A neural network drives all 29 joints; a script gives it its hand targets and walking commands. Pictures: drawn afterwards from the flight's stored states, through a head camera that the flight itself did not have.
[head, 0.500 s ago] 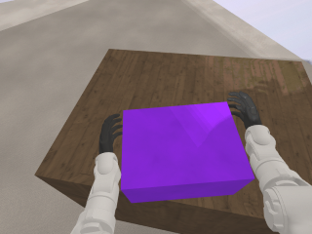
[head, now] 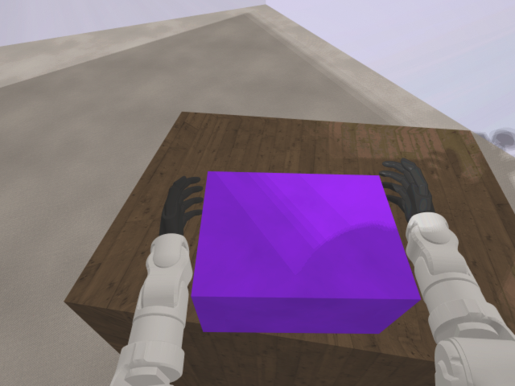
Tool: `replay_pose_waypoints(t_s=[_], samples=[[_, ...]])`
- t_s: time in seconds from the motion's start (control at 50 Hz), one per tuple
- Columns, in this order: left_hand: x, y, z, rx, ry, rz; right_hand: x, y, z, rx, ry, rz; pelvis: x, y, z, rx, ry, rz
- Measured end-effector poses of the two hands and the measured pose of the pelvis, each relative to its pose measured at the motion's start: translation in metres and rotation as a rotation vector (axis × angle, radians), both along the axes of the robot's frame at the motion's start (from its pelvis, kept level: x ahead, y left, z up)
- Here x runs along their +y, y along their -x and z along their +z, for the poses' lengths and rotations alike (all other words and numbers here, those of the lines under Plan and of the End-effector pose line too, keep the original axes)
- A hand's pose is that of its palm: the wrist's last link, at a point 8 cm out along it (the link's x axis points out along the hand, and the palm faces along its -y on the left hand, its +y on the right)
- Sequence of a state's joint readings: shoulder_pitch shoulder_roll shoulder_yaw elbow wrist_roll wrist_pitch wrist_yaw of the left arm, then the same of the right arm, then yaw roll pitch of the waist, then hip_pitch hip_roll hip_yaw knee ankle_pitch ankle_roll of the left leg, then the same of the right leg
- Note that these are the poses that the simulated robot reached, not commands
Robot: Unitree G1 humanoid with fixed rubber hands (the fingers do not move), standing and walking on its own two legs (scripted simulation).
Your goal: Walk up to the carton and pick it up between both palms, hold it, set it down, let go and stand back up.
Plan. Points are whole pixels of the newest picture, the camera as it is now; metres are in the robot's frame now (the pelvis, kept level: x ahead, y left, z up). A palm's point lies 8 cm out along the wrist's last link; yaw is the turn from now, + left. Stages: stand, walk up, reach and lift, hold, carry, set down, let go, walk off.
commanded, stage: reach and lift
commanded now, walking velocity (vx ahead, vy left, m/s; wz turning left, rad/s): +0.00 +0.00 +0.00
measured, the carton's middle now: (292, 252) +0.35 -0.01 +0.03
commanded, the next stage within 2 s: hold in 1.92 s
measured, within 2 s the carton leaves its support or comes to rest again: neither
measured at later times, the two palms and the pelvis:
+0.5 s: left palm (165, 210) +0.34 +0.19 +0.13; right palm (426, 213) +0.36 -0.20 +0.12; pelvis +0.00 +0.02 +0.00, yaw +1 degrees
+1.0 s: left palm (155, 198) +0.35 +0.20 +0.15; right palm (424, 207) +0.35 -0.19 +0.14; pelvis +0.01 +0.03 +0.00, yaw +1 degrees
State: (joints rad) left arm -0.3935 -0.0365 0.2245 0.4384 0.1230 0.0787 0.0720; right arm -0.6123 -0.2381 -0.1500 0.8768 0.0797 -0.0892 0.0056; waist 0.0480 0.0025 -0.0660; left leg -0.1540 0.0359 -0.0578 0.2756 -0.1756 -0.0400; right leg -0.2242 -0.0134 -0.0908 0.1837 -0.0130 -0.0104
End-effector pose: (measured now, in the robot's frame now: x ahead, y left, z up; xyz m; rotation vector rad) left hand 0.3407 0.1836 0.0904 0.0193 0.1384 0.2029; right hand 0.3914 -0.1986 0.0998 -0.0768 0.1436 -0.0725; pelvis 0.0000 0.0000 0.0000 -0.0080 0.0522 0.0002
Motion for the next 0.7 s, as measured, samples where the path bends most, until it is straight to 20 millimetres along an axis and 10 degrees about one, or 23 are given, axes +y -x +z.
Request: replay_pose_waypoints(t_s=[0.7], samples=[[0.014, -0.004, 0.048, -0.029, 0.001, -0.125, 0.009, 0.038, 0.033, -0.033, -0.031, -0.107, 0.024, -0.008, 0.0, -0.111, 0.011, 0.012]])
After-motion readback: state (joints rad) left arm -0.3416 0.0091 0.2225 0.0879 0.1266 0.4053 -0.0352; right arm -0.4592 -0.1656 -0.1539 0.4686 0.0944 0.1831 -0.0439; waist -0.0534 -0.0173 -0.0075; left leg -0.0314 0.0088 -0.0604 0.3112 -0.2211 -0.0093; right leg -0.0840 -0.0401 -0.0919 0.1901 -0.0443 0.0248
